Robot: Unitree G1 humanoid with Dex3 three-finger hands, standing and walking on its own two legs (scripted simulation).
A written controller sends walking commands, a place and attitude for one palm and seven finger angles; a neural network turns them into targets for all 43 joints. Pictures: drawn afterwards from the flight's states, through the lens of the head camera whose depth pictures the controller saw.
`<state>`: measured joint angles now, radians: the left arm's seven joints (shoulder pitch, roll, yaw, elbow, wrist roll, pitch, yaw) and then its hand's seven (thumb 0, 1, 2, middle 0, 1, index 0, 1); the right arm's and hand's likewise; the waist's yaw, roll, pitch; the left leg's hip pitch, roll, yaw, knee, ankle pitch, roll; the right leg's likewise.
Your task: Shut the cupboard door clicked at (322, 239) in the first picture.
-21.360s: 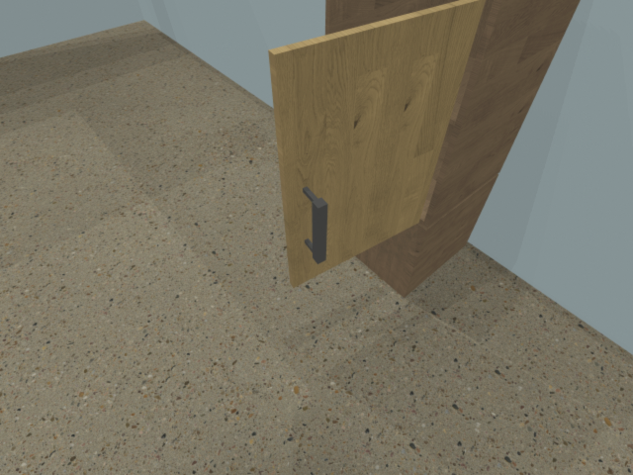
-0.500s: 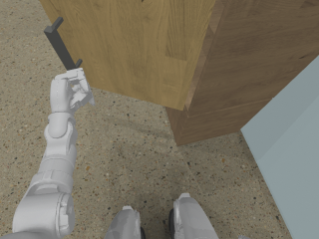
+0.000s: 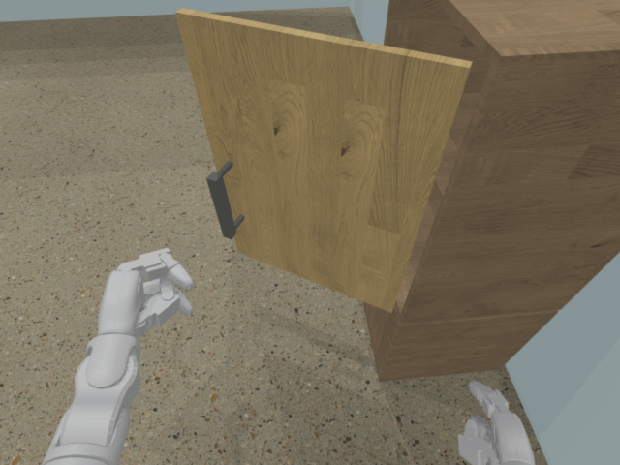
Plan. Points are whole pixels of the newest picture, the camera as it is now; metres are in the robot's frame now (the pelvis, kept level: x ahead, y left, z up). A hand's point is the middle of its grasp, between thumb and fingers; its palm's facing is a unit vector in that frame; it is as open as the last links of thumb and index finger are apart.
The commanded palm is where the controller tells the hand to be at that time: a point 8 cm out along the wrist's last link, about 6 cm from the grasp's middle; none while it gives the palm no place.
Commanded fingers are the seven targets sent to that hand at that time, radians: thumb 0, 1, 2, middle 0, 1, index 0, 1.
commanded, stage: draw the hand back to the body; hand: left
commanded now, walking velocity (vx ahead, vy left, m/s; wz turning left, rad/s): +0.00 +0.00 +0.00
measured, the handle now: (228, 201) +0.63 +0.22 -0.09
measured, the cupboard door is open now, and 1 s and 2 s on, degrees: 59 59 59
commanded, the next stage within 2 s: step back with the hand held close in 0.88 s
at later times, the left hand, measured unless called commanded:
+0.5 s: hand (21, 325) +0.20 +0.27 +0.18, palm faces +0.46 -0.78 -0.43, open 6.1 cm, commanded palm +0.15 +0.30 +0.20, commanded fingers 0.00 0.90 0.90 -0.20 -0.30 -0.20 -0.30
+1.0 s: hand (13, 340) +0.19 +0.26 +0.19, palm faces +0.47 -0.78 -0.42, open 7.4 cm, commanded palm +0.14 +0.29 +0.20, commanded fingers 0.00 0.90 0.90 -0.20 -0.30 -0.20 -0.30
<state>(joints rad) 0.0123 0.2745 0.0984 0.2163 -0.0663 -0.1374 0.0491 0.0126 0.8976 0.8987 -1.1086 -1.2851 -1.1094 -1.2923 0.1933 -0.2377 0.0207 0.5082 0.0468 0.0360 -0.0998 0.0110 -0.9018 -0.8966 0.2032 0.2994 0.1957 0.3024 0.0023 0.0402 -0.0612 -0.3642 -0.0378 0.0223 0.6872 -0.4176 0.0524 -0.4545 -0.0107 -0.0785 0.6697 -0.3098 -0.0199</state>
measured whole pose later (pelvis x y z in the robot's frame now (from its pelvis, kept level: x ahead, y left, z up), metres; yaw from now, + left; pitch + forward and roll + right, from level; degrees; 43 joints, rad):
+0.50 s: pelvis +0.02 +0.00 +0.02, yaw +1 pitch -3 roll -1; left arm 0.44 0.35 0.33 -0.35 -0.06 -0.06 0.10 0.01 0.89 0.90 -0.44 -0.55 -0.44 -0.56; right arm 0.21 -0.23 0.03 0.61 0.01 -0.06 -0.07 0.01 -0.90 -0.90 0.21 0.30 0.20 0.30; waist 0.07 0.10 0.00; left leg -0.04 -0.04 0.00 0.41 -0.31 0.05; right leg -0.13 -0.01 -0.10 0.41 -0.22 -0.01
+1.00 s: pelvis +0.00 -0.01 +0.02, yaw +0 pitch -5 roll +0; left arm 0.45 0.34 0.35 -0.35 -0.06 -0.11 0.11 0.01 0.89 0.90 -0.21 -0.30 -0.21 -0.31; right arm 0.21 -0.23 0.02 0.64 0.01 -0.12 -0.08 0.01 -0.90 -0.90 0.20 0.30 0.20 0.30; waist 0.06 0.08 0.02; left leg -0.03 -0.03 0.01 0.41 -0.29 0.04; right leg -0.13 0.00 -0.08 0.42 -0.20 -0.03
